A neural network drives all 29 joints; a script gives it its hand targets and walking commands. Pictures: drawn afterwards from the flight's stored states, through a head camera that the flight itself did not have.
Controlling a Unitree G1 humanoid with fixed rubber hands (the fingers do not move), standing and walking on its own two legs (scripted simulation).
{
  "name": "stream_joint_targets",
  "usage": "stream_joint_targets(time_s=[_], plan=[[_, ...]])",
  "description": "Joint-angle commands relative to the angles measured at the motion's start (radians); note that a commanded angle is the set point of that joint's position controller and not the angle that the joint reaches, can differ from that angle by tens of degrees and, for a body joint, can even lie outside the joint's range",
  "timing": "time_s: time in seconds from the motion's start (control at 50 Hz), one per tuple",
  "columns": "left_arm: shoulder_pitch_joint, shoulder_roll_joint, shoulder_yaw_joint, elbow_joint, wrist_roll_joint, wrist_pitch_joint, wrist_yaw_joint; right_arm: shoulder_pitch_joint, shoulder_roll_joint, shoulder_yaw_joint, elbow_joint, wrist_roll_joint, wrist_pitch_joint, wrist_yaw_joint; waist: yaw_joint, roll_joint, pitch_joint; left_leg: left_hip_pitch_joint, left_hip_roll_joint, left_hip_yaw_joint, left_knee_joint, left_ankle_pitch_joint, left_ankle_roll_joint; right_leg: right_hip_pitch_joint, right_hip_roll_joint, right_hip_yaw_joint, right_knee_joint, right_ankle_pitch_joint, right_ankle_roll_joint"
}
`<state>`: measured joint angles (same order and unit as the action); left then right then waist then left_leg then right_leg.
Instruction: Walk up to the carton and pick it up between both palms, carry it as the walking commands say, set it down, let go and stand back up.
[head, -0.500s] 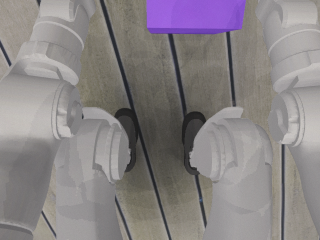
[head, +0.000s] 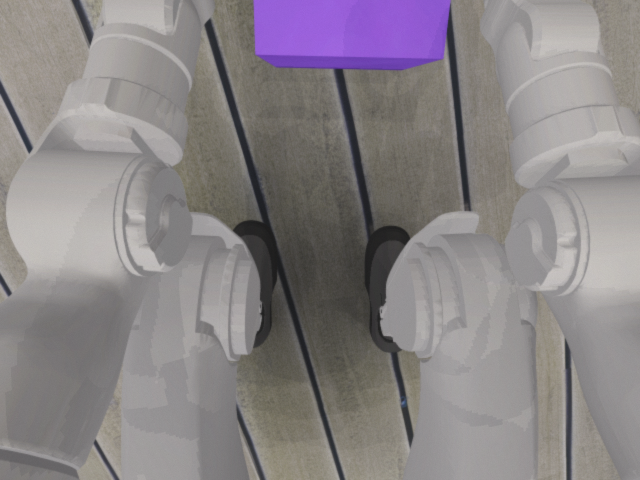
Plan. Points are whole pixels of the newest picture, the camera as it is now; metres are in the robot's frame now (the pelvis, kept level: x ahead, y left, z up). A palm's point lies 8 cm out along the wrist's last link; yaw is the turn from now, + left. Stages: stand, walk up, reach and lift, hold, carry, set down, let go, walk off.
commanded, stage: reach and lift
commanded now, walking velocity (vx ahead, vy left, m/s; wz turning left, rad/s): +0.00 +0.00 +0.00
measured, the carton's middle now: out of the picture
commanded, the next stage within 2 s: none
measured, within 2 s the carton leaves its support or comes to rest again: leaves its support in 0.72 s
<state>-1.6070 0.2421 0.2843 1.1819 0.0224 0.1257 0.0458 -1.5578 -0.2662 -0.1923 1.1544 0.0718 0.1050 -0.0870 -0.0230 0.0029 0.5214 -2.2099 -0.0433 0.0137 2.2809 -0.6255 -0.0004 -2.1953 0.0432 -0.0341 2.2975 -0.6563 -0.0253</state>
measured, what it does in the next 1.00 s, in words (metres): stands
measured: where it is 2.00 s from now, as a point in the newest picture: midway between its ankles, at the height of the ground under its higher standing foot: (319, 305)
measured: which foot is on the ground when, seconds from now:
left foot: down 0.00-1.00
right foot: down 0.00-1.00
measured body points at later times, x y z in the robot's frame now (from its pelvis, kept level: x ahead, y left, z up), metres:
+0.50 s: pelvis +0.01 +0.00 +0.00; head +0.38 -0.01 +0.23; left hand +0.57 +0.12 -0.20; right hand +0.55 -0.15 -0.20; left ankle +0.11 +0.11 -0.32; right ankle +0.10 -0.11 -0.32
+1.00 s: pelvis -0.01 +0.01 +0.02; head +0.36 -0.01 +0.26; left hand +0.56 +0.12 -0.15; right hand +0.55 -0.13 -0.15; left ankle +0.11 +0.12 -0.32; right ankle +0.10 -0.11 -0.32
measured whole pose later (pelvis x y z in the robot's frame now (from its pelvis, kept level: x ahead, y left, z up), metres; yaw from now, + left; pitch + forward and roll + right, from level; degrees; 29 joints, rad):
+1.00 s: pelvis -0.01 +0.01 +0.02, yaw -1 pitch +29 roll +0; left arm -1.54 0.18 0.29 0.98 -0.02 0.24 0.29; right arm -1.54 -0.17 -0.21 0.94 0.02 0.29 -0.26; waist -0.03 0.02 0.52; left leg -2.14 -0.12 -0.02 2.22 -0.59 -0.04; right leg -2.13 0.10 0.01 2.23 -0.61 0.03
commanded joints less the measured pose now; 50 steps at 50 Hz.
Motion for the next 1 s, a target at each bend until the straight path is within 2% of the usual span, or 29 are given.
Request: stream_joint_targets(time_s=[0.0,0.04,0.06,0.08,0.12,0.24,0.28,0.3,0.34,0.36,0.42,0.44,0.48,0.5,0.52,0.54,0.56,0.58,0.62,0.68,0.72,0.78,0.84,0.86,0.88,0.9,0.92,0.94,0.98], plan=[[-0.307,-0.86,-0.194,-0.081,-0.033,0.019,-0.2,-0.525,0.737,0.238,-0.221,0.041,0.003,0.265,0.01,0.04,-0.914,0.568,-0.091,-0.004,-0.118,0.38,0.032,0.378,0.08,0.026,-0.162,0.378,0.018],[-0.289,-0.835,-0.174,-0.09,-0.007,0.02,-0.21,-0.492,0.852,0.236,-0.205,0.036,0.018,0.281,0.05,-0.03,-0.873,0.496,-0.091,-0.017,-0.106,0.42,0.053,0.369,0.073,0.045,-0.18,0.422,0.025],[-0.284,-0.896,-0.197,-0.104,-0.034,0.025,-0.222,-0.42,0.867,0.219,-0.179,0.017,0.028,0.284,-0.019,-0.007,-0.869,0.431,-0.097,0.009,-0.081,0.401,0.041,0.376,0.072,0.058,-0.187,0.411,0.008],[-0.192,-0.922,-0.153,-0.013,-0.001,0.035,-0.227,-0.498,0.829,0.233,-0.226,0.042,0.014,0.288,0.036,0.023,-0.893,0.495,-0.098,-0.008,-0.107,0.425,0.051,0.353,0.074,0.024,-0.174,0.416,0.025],[-0.28,-0.912,-0.172,-0.111,-0.033,0.018,-0.227,-0.5,0.899,0.258,-0.214,0.067,0.018,0.293,0.018,-0.073,-0.913,0.423,-0.102,-0.014,-0.105,0.37,0.065,0.371,0.08,0.022,-0.162,0.387,0.02],[-0.237,-0.933,-0.192,-0.123,-0.035,0.024,-0.228,-0.458,0.872,0.241,-0.173,0.07,0.027,0.298,0.027,0.036,-0.846,0.419,-0.1,0.015,-0.107,0.389,0.043,0.337,0.074,0.047,-0.178,0.389,0.001],[-0.281,-0.927,-0.231,-0.134,-0.068,0.02,-0.232,-0.482,0.861,0.253,-0.186,0.057,0.022,0.293,-0.034,-0.03,-0.879,0.419,-0.101,-0.017,-0.09,0.413,0.05,0.328,0.083,0.035,-0.169,0.41,0.005],[-0.233,-0.96,-0.204,-0.069,-0.05,0.03,-0.231,-0.537,0.905,0.291,-0.254,0.078,0.01,0.287,0.029,-0.049,-0.905,0.408,-0.115,-0.01,-0.103,0.443,0.052,0.405,0.078,0.027,-0.171,0.456,0.017],[-0.289,-0.964,-0.209,-0.143,-0.07,0.024,-0.233,-0.471,0.933,0.283,-0.19,0.061,0.02,0.282,0.035,-0.014,-0.896,0.355,-0.117,0.026,-0.097,0.388,0.045,0.465,0.08,0.064,-0.172,0.454,-0.002],[-0.247,-0.923,-0.195,-0.087,-0.059,0.024,-0.231,-0.471,0.887,0.275,-0.203,0.065,0.021,0.279,-0.011,-0.104,-0.95,0.425,-0.097,-0.013,-0.105,0.419,0.057,0.474,0.082,0.017,-0.169,0.474,0.021],[-0.259,-0.956,-0.235,-0.148,-0.074,0.025,-0.225,-0.518,0.9,0.303,-0.272,0.101,0.016,0.276,0.042,0.021,-0.972,0.466,-0.106,0.009,-0.102,0.458,0.046,0.433,0.083,0.047,-0.16,0.476,0.013],[-0.28,-1.0,-0.237,-0.136,-0.093,0.022,-0.214,-0.562,0.871,0.298,-0.28,0.121,0.004,0.267,0.017,0.004,-1.053,0.501,-0.103,-0.01,-0.105,0.457,0.055,0.455,0.081,0.021,-0.14,0.47,0.02],[-0.349,-0.927,-0.264,-0.246,-0.108,0.01,-0.203,-0.595,0.902,0.344,-0.356,0.143,0.006,0.263,0.079,0.004,-1.183,0.565,-0.111,0.02,-0.1,0.513,0.046,0.558,0.088,0.041,-0.165,0.536,0.022],[-0.331,-0.956,-0.249,-0.138,-0.101,0.016,-0.193,-0.579,0.903,0.335,-0.293,0.13,0.008,0.252,0.047,0.019,-1.139,0.543,-0.088,0.019,-0.095,0.47,0.039,0.537,0.077,0.035,-0.159,0.512,0.021],[-0.389,-0.978,-0.291,-0.248,-0.118,0.013,-0.195,-0.548,0.959,0.329,-0.29,0.139,0.013,0.247,0.012,-0.039,-1.205,0.507,-0.111,0.009,-0.105,0.491,0.052,0.583,0.095,0.016,-0.161,0.556,0.025],[-0.427,-1.01,-0.334,-0.316,-0.176,0.0,-0.186,-0.575,0.972,0.391,-0.39,0.153,0.002,0.24,0.032,-0.005,-1.319,0.601,-0.112,0.028,-0.087,0.575,0.03,0.638,0.093,0.038,-0.158,0.629,0.014],[-0.468,-0.987,-0.309,-0.231,-0.18,0.009,-0.191,-0.584,0.905,0.306,-0.31,0.117,0.009,0.232,-0.052,-0.001,-1.19,0.532,-0.104,0.005,-0.093,0.514,0.03,0.528,0.082,0.018,-0.156,0.558,0.015],[-0.392,-1.043,-0.296,-0.223,-0.152,0.025,-0.196,-0.576,0.936,0.336,-0.337,0.108,0.011,0.239,0.008,0.047,-1.206,0.582,-0.115,0.018,-0.118,0.545,0.026,0.534,0.095,0.033,-0.184,0.556,0.006],[-0.352,-1.098,-0.297,-0.187,-0.151,0.037,-0.195,-0.668,0.935,0.364,-0.416,0.115,-0.001,0.223,0.009,0.016,-1.313,0.561,-0.122,0.007,-0.111,0.559,0.022,0.648,0.095,0.029,-0.17,0.589,0.007],[-0.58,-1.045,-0.405,-0.416,-0.233,0.02,-0.171,-0.67,1.004,0.383,-0.477,0.165,0.027,0.207,-0.05,-0.002,-1.569,0.674,-0.114,-0.002,-0.131,0.584,0.011,0.779,0.098,-0.01,-0.147,0.663,0.015],[-0.558,-1.12,-0.389,-0.412,-0.226,0.046,-0.152,-0.786,0.939,0.388,-0.578,0.168,0.027,0.2,-0.033,0.014,-1.701,0.761,-0.13,0.011,-0.141,0.619,0.016,0.805,0.1,-0.013,-0.177,0.654,0.029],[-0.578,-1.023,-0.333,-0.266,-0.17,0.065,-0.142,-0.722,1.004,0.311,-0.413,0.113,0.058,0.216,0.022,0.038,-1.44,0.692,-0.107,0.018,-0.173,0.458,0.021,0.619,0.087,-0.005,-0.206,0.486,0.017],[-0.653,-1.064,-0.35,-0.404,-0.166,0.063,-0.146,-0.691,1.008,0.295,-0.434,0.073,0.085,0.222,-0.064,-0.023,-1.563,0.724,-0.111,0.017,-0.181,0.43,0.018,0.638,0.091,-0.018,-0.231,0.438,0.014],[-0.58,-1.099,-0.343,-0.418,-0.138,0.08,-0.149,-0.695,1.058,0.304,-0.487,0.074,0.094,0.219,-0.014,0.016,-1.695,0.777,-0.137,0.026,-0.205,0.5,0.015,0.724,0.092,-0.031,-0.228,0.51,0.022],[-0.648,-1.102,-0.342,-0.351,-0.137,0.088,-0.159,-0.653,1.036,0.264,-0.39,0.021,0.099,0.217,-0.075,-0.02,-1.607,0.691,-0.125,0.024,-0.212,0.412,0.017,0.705,0.093,-0.039,-0.246,0.46,0.019],[-0.627,-1.095,-0.33,-0.366,-0.136,0.088,-0.152,-0.731,1.076,0.298,-0.448,0.047,0.107,0.221,-0.004,0.025,-1.622,0.742,-0.127,0.024,-0.215,0.403,0.017,0.671,0.09,-0.02,-0.238,0.43,0.014],[-0.626,-1.126,-0.376,-0.383,-0.139,0.1,-0.154,-0.78,0.999,0.314,-0.525,0.066,0.092,0.219,-0.005,0.103,-1.676,0.764,-0.118,0.037,-0.206,0.434,0.003,0.707,0.094,-0.001,-0.24,0.469,0.003],[-0.575,-1.138,-0.328,-0.331,-0.127,0.114,-0.16,-0.777,1.047,0.327,-0.491,0.052,0.11,0.216,0.015,0.032,-1.678,0.724,-0.133,0.042,-0.234,0.418,0.012,0.733,0.08,-0.02,-0.27,0.437,0.025],[-0.64,-1.146,-0.368,-0.349,-0.101,0.113,-0.153,-0.723,1.106,0.301,-0.408,0.061,0.118,0.232,0.009,0.102,-1.738,0.818,-0.11,0.032,-0.225,0.422,0.009,0.663,0.093,-0.026,-0.239,0.426,0.021]])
